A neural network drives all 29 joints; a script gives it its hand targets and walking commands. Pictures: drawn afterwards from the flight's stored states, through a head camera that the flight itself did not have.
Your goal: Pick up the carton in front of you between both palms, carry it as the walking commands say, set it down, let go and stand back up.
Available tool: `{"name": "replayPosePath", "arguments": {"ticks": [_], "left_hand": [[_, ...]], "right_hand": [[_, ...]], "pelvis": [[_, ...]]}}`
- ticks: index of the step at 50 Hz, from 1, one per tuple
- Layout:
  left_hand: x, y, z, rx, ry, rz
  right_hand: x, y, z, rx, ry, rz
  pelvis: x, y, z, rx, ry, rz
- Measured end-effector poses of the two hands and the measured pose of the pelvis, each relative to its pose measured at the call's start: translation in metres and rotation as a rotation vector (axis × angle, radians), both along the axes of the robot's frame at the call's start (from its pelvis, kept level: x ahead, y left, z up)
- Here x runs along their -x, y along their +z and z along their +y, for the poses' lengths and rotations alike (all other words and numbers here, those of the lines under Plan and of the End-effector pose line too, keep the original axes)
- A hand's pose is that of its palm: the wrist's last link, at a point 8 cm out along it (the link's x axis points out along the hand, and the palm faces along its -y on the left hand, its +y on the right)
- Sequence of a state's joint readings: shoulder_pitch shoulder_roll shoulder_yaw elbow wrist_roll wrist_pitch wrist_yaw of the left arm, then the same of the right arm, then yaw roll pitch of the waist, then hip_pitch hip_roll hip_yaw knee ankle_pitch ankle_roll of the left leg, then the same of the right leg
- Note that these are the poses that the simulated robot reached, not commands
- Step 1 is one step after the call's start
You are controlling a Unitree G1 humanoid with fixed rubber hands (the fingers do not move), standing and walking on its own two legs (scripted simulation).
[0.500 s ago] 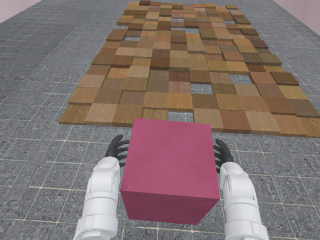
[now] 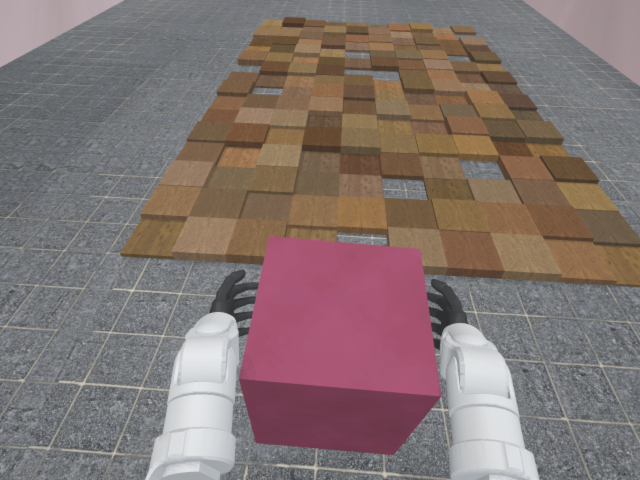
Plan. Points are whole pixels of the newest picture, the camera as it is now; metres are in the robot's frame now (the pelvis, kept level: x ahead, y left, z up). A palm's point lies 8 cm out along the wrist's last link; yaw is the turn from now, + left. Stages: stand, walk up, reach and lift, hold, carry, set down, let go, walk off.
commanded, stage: hold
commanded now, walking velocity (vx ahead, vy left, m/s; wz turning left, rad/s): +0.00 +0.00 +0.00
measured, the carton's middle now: (334, 350) +0.30 +0.00 -0.02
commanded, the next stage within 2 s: carry in 0.92 s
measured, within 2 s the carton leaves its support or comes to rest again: neither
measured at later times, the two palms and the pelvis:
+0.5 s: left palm (219, 326) +0.28 +0.15 +0.06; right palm (458, 340) +0.27 -0.15 +0.06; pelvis -0.01 +0.00 +0.00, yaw +0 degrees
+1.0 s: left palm (218, 324) +0.28 +0.16 +0.05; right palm (453, 336) +0.28 -0.15 +0.05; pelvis -0.01 +0.00 +0.00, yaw +0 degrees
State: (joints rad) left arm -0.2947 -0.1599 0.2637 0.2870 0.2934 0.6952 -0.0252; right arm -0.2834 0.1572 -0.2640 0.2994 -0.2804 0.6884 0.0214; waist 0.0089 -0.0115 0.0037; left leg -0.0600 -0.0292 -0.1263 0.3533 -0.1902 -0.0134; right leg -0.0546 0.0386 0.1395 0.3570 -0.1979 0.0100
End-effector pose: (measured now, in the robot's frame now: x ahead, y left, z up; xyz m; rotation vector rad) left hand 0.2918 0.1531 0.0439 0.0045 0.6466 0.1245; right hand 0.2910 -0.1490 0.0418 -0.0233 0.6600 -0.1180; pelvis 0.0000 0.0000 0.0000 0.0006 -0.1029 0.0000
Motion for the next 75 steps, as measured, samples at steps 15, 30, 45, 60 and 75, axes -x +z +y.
{"name": "replayPosePath", "arguments": {"ticks": [15,30,45,60,75], "left_hand": [[0.016,0.006,-0.001,-0.024,-0.024,0.008],[0.012,0.013,-0.001,-0.008,-0.017,-0.010],[0.012,0.012,0.000,-0.014,-0.017,-0.010],[-0.035,0.043,-0.010,0.042,0.010,-0.127],[-0.137,0.039,-0.035,0.054,-0.031,0.013]], "right_hand": [[0.018,0.006,-0.001,0.008,-0.002,0.009],[0.017,0.012,-0.001,0.001,-0.012,-0.009],[0.016,0.010,0.000,-0.010,-0.013,-0.008],[-0.028,0.044,-0.009,-0.039,-0.056,-0.127],[-0.107,0.036,-0.032,-0.088,-0.174,0.008]], "pelvis": [[0.003,0.002,0.003,0.001,-0.001,-0.034],[0.009,0.000,0.005,0.000,0.002,-0.041],[0.009,0.000,0.004,0.002,-0.004,-0.041],[-0.041,-0.013,-0.002,0.009,-0.052,0.132],[-0.173,-0.006,-0.008,0.014,-0.072,0.214]]}}
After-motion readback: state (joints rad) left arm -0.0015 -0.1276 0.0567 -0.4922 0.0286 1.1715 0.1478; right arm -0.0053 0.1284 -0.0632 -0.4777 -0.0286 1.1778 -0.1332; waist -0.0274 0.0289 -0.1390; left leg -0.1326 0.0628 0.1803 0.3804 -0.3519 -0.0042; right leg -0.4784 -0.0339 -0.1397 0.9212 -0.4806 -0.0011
